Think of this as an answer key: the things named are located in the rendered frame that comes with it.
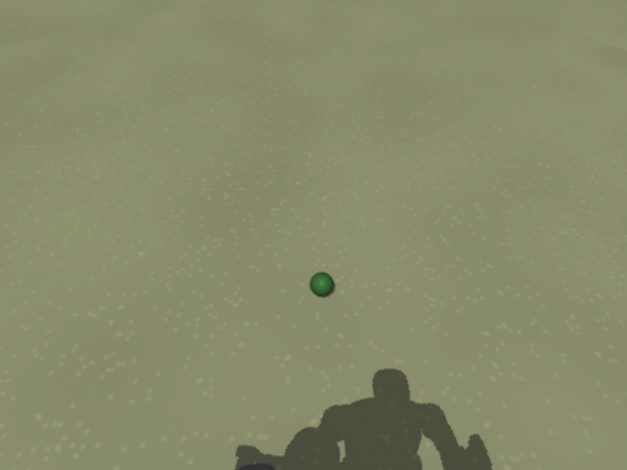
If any ball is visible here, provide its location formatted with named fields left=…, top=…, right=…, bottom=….
left=310, top=272, right=334, bottom=297

